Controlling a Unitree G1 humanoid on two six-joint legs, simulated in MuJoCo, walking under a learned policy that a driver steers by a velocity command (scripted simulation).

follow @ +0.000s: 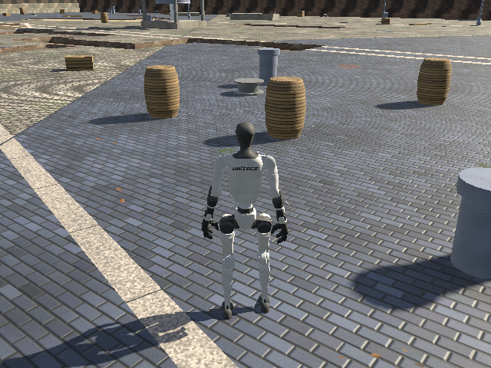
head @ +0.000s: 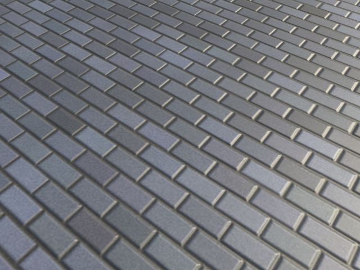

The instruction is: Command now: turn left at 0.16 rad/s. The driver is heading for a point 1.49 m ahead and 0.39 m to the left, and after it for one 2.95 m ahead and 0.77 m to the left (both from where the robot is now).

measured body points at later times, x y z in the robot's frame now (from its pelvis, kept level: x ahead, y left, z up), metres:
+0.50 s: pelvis -0.03 +0.03 -0.01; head -0.01 +0.06 +0.44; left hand +0.00 +0.33 -0.15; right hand +0.15 -0.22 -0.11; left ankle -0.06 +0.11 -0.74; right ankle +0.02 -0.13 -0.72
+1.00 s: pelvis +0.00 +0.03 +0.00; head +0.02 +0.04 +0.45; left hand -0.02 +0.33 -0.12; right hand +0.22 -0.15 -0.12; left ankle -0.06 +0.11 -0.74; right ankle +0.06 -0.09 -0.74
